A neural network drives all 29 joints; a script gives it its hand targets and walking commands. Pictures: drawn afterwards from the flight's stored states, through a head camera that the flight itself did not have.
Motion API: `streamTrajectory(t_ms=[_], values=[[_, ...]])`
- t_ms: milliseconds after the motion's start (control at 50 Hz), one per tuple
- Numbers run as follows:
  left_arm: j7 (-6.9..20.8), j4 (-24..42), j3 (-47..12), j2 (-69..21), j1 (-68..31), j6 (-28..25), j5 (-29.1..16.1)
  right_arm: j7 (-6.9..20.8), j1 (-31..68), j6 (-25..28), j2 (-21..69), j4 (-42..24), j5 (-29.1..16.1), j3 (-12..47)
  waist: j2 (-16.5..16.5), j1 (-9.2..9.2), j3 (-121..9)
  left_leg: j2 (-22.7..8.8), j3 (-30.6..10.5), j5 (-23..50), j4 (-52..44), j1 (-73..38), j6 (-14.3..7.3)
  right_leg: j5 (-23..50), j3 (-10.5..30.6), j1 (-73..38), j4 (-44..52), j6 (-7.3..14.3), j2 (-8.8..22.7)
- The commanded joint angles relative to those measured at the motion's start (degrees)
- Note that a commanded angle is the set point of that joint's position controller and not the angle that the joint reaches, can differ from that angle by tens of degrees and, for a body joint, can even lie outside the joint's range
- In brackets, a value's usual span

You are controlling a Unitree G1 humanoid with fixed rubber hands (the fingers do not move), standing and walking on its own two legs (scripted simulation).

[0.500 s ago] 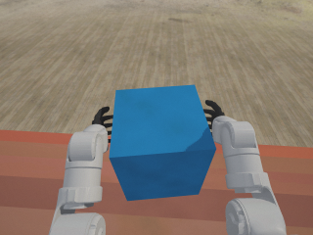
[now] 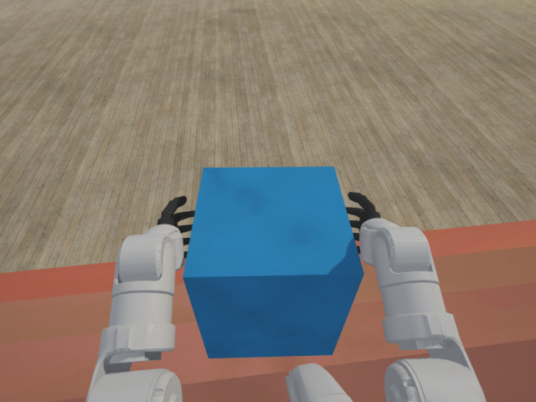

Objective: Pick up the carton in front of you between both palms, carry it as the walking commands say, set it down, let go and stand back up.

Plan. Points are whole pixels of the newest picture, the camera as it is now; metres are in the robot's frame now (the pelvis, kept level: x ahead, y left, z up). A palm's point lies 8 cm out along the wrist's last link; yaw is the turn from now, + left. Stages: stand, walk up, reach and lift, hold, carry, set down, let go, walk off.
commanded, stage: carry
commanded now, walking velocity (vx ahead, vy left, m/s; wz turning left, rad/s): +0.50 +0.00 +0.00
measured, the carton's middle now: (269, 264) +0.33 -0.04 +0.01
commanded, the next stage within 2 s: none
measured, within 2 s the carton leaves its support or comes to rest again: neither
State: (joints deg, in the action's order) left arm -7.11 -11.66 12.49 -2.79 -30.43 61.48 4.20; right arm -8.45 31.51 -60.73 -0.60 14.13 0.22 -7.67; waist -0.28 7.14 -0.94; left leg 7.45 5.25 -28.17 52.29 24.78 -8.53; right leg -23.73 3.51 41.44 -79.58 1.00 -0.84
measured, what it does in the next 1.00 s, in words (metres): goes down: right foot 0.16 m lower, then left foot 0.16 m lower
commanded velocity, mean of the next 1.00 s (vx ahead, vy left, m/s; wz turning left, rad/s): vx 0.50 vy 0.00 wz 0.00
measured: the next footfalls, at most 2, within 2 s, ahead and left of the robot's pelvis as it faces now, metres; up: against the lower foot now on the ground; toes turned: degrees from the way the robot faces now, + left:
right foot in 0.22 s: +0.33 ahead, -0.11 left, -0.16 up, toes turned +0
left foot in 0.60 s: +0.64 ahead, +0.02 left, -0.32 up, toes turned +0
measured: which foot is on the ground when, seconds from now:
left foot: down 0.00-0.22, up 0.24-0.58, down 0.60-0.98, up 1.00-1.00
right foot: up 0.00-0.20, down 0.22-0.60, up 0.62-0.96, down 0.98-1.00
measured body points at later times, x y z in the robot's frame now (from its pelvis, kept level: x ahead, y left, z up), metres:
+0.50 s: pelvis +0.40 -0.05 -0.20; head +0.42 -0.05 +0.25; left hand +0.74 +0.14 -0.13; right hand +0.77 -0.16 -0.13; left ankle +0.57 +0.06 -0.87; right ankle +0.29 -0.11 -0.84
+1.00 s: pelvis +0.83 -0.05 -0.43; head +0.82 -0.05 +0.02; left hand +1.17 +0.11 -0.33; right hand +1.19 -0.20 -0.32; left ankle +0.66 +0.02 -0.94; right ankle +0.90 -0.11 -1.15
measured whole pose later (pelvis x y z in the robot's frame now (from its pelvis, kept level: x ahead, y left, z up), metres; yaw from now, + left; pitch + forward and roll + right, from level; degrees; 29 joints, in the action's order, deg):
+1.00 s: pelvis +0.83 -0.05 -0.43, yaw +0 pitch +0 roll +1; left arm -8.3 -4.8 10.0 -3.1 -28.6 59.4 4.4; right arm -8.8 32.4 -57.0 -2.3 11.7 -3.3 -7.6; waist 2.0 -1.2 -1.8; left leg 4.4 4.2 -35.6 95.5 23.8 -4.0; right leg 2.0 -4.5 25.5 -36.6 7.0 -3.5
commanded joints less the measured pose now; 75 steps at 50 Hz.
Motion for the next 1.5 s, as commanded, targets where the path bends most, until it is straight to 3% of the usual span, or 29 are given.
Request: streamTrajectory(t_ms=[0,120,160,200,220,260,280,340,500,540,560,580,600,620,700,880,940,960,980,1000,1080,1240,1280,1300,1320,1340,1360,1420,1480], values=[[12.46,5.99,-31.42,-55.33,-36.91,-3.50,-17.05,17.14,47.86,3.13,71.04,-10.32,-30.28,39.99,-0.87,-4.32,-22.46,-22.65,-35.66,44.41,-9.44,-17.26,-8.69,13.00,2.30,6.98,2.55,0.86,2.67],[11.20,10.85,-37.16,-56.31,-36.64,-4.49,-18.94,16.01,39.98,5.08,69.72,-10.62,-28.27,38.05,-5.86,0.14,-17.23,-7.24,-13.91,22.12,1.38,-5.92,-1.11,43.86,-9.58,-16.41,44.40,1.01,-2.69],[10.80,13.35,-38.65,-55.87,-37.36,-3.87,-20.12,15.64,35.76,4.89,68.01,-10.15,-27.43,37.16,-9.49,-8.14,-25.77,-9.17,-5.31,33.54,18.25,-4.32,1.69,50.61,-12.85,-34.10,39.97,3.30,-3.74],[11.23,13.59,-39.66,-54.21,-34.49,-3.20,-21.56,14.93,35.54,4.25,64.76,-11.42,-24.69,35.90,6.60,-21.35,-22.96,-6.10,-2.46,26.75,51.23,10.00,6.60,40.92,-7.64,-50.70,50.68,8.42,1.17],[11.39,11.16,-39.37,-52.38,-33.27,-2.50,-22.14,14.42,34.55,3.28,62.46,-9.53,-22.77,34.12,11.90,-19.54,-19.32,0.77,-1.25,-13.01,62.97,23.69,8.07,61.03,0.57,-57.37,42.03,9.60,7.79],[11.83,10.60,-42.59,-54.51,-35.46,-2.34,-25.81,12.92,29.16,1.54,55.46,-8.39,-16.61,28.15,5.90,-13.17,-26.79,-5.72,-11.83,-6.12,48.80,35.00,7.61,37.68,30.10,-60.18,41.12,19.93,18.07],[12.19,11.46,-43.17,-56.37,-39.23,-2.11,-28.43,12.46,31.09,1.24,53.73,-7.91,-14.78,26.91,-0.86,-13.92,-20.00,-7.75,-12.21,-2.60,37.84,37.31,7.15,44.05,24.21,-55.05,37.27,15.08,12.61],[13.56,11.04,-45.71,-61.04,-45.05,-2.60,-32.91,12.40,28.31,1.49,52.82,-6.81,-11.03,23.82,-2.38,-11.62,-23.98,-9.37,-12.84,5.59,17.15,27.08,7.65,33.17,32.09,-38.04,40.31,20.63,17.67],[14.23,10.97,-43.46,-64.07,-42.26,-4.54,-33.77,11.88,38.18,2.70,56.46,-17.28,-14.53,31.95,8.17,-14.41,-18.56,-4.09,1.08,50.40,-18.57,-3.56,4.91,18.55,2.92,-21.63,21.55,9.24,0.90],[13.78,8.52,-41.76,-62.06,-36.24,-4.06,-30.92,11.97,34.98,1.82,54.99,-17.27,-15.65,33.11,9.80,-1.63,-27.33,-4.29,2.54,53.68,-11.44,-28.05,1.97,34.66,-3.15,-13.26,3.02,4.92,4.60],[13.62,8.24,-41.26,-60.88,-35.60,-3.60,-29.27,12.35,33.52,1.55,54.51,-16.41,-16.45,33.70,-2.21,4.59,-25.29,-5.53,2.72,49.60,-18.15,-34.46,-0.20,32.41,-7.19,-7.82,-14.96,1.45,1.50],[13.22,7.15,-39.79,-59.53,-35.24,-3.21,-26.36,13.25,32.31,0.90,54.75,-15.59,-17.03,34.25,-10.13,5.32,-17.61,-12.28,-7.02,47.54,-21.94,-33.74,-3.10,-10.61,-8.57,2.73,-31.74,0.47,-5.72],[12.54,5.12,-36.77,-55.87,-34.45,-1.98,-23.73,13.65,33.05,0.38,54.20,-11.88,-17.84,34.67,-8.97,-1.44,-20.66,-19.22,-22.29,69.40,-11.80,-41.87,-5.48,-16.97,-1.29,11.71,-29.04,-0.03,-5.91],[11.89,3.78,-33.93,-53.37,-30.20,-1.23,-20.69,14.15,33.72,0.37,56.45,-9.77,-20.34,35.17,-6.81,-2.13,-22.61,-22.36,-33.05,54.44,-13.89,-40.43,-8.93,-11.59,1.16,14.16,-21.45,0.40,-2.79],[11.80,3.50,-29.55,-52.44,-32.53,-2.65,-15.73,16.32,44.66,2.53,66.93,-9.80,-28.44,39.57,2.61,-2.54,-21.30,-23.97,-43.10,41.30,-12.78,-23.32,-11.18,-2.18,4.85,11.65,3.77,-0.50,1.97],[10.36,13.66,-37.21,-54.58,-37.24,-5.16,-18.32,15.77,38.95,5.69,68.75,-10.85,-28.88,38.22,-6.99,-0.20,-18.84,-5.27,-10.51,20.68,5.43,-3.16,-0.98,48.96,-10.22,-21.93,47.85,1.79,-3.84],[10.48,15.59,-39.60,-53.11,-34.39,-3.91,-20.57,14.90,34.26,4.76,64.96,-11.75,-25.75,36.69,2.89,-19.46,-27.50,-8.61,-2.55,39.13,41.80,6.90,6.27,43.74,-9.31,-51.65,46.97,6.85,-0.78],[11.08,13.83,-39.31,-51.65,-33.28,-3.31,-21.36,14.33,35.42,4.18,62.85,-11.87,-23.74,35.46,10.61,-21.49,-20.06,-0.95,0.50,-1.55,59.43,15.60,8.06,46.91,-2.79,-50.88,51.67,9.48,5.03],[11.05,11.01,-39.97,-50.36,-32.18,-2.46,-22.66,13.58,31.98,2.55,60.00,-9.12,-20.76,32.31,13.74,-13.20,-21.94,-0.19,-7.40,-10.37,56.47,30.14,7.76,72.21,14.86,-63.61,38.91,11.80,11.81],[11.46,10.72,-42.25,-51.92,-33.89,-2.17,-24.52,12.77,28.12,1.71,55.46,-7.66,-17.41,29.06,7.58,-12.54,-25.64,-3.52,-10.57,-6.46,49.63,35.41,7.57,55.81,24.75,-64.43,38.73,17.37,16.93],[13.49,10.93,-45.57,-59.85,-45.12,-2.34,-32.88,11.85,28.56,1.44,51.62,-7.07,-10.39,23.68,-4.82,-11.47,-23.04,-8.55,-12.29,3.44,18.98,28.91,8.03,35.89,31.24,-40.23,40.37,20.42,17.22],[14.22,9.87,-42.76,-63.79,-42.59,-4.08,-34.02,11.48,38.42,2.43,55.83,-16.80,-14.04,31.29,8.37,-14.17,-18.10,-4.53,0.59,51.37,-18.67,-4.19,4.85,15.59,3.27,-19.67,25.12,9.20,0.63],[13.99,7.42,-40.88,-62.33,-36.08,-3.65,-31.03,11.63,35.71,1.67,55.21,-16.41,-15.20,32.68,8.72,-4.96,-25.64,-3.14,3.94,54.77,-10.88,-23.43,3.25,29.16,-3.02,-14.61,8.93,5.20,3.47],[13.82,7.09,-40.20,-61.74,-35.49,-3.46,-29.20,12.18,34.42,1.33,55.06,-15.95,-16.27,33.65,2.10,1.96,-25.21,-5.60,2.23,49.78,-16.57,-31.58,0.81,35.03,-5.15,-10.30,-7.78,2.77,3.20],[13.61,6.27,-39.20,-60.00,-35.24,-2.81,-26.92,12.84,32.10,0.99,55.53,-13.98,-16.67,33.95,-10.47,7.16,-20.22,-8.89,-2.08,44.89,-24.53,-33.90,-2.10,7.26,-8.44,-2.60,-27.52,0.69,-2.64],[13.13,3.99,-37.07,-57.65,-34.18,-1.72,-24.71,13.20,30.63,0.51,55.04,-9.94,-17.26,34.03,-13.21,2.04,-20.50,-17.30,-16.74,69.38,-10.74,-45.39,-5.20,-19.06,-3.83,13.51,-33.31,-1.02,-6.64],[12.61,2.06,-33.43,-54.47,-29.96,-1.08,-21.82,13.56,30.07,0.55,56.11,-6.87,-18.93,34.33,-9.17,-0.08,-24.74,-23.05,-34.25,55.48,-13.01,-47.02,-11.20,-14.54,0.87,18.95,-25.99,-1.02,-4.06],[12.08,1.22,-27.92,-51.33,-29.15,-2.31,-15.53,15.28,41.83,2.13,64.85,-10.21,-26.84,39.59,4.75,-1.77,-24.27,-25.52,-44.43,38.45,-11.61,-31.32,-13.42,-4.49,6.26,19.28,-4.04,-0.41,2.64],[12.21,5.30,-27.71,-52.90,-34.87,-4.81,-14.33,16.55,51.16,4.54,71.10,-12.83,-32.05,41.65,2.23,-1.98,-21.51,-23.18,-40.72,41.49,-15.37,-15.53,-11.46,4.43,1.12,5.87,6.98,-1.17,2.40]])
